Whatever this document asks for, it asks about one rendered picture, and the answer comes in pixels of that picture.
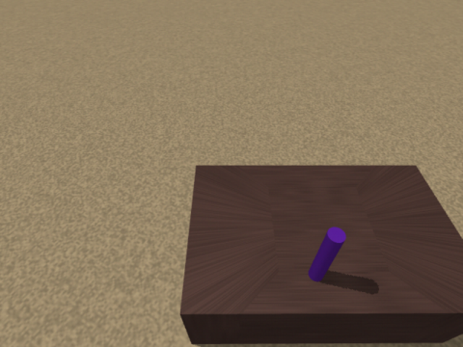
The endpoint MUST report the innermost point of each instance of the can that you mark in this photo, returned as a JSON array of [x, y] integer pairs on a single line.
[[329, 248]]

